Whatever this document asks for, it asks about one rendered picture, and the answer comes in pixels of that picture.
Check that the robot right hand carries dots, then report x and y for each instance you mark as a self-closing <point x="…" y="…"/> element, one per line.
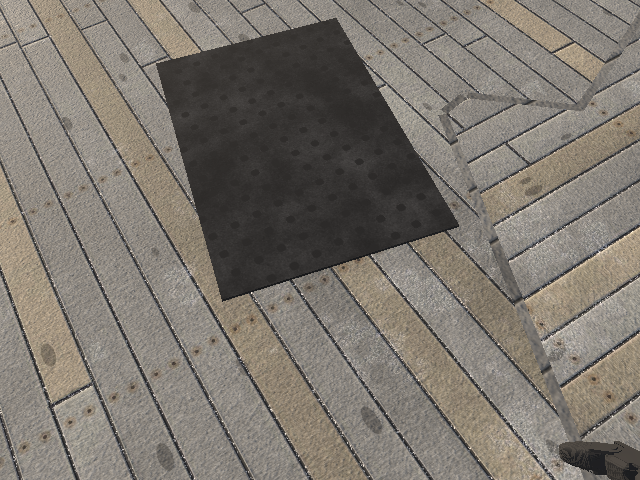
<point x="618" y="461"/>

